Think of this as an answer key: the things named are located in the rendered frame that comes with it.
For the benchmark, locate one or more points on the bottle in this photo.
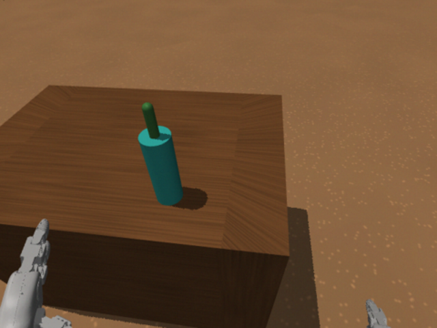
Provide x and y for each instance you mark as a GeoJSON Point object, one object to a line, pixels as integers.
{"type": "Point", "coordinates": [159, 154]}

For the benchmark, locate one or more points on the left robot hand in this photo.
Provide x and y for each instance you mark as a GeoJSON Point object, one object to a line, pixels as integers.
{"type": "Point", "coordinates": [21, 306]}

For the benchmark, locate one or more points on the right robot hand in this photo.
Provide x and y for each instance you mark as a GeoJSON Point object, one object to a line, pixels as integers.
{"type": "Point", "coordinates": [376, 317]}

